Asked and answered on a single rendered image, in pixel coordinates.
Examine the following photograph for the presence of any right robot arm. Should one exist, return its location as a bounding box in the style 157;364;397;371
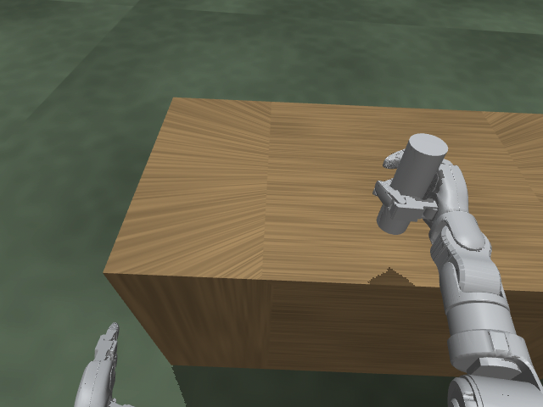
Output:
428;211;543;407

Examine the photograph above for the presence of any right robot hand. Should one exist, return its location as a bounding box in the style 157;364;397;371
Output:
372;149;469;229

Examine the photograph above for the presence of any can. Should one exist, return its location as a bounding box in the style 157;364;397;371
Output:
377;133;448;235

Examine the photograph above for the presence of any left robot hand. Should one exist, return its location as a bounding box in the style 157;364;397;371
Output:
74;322;135;407

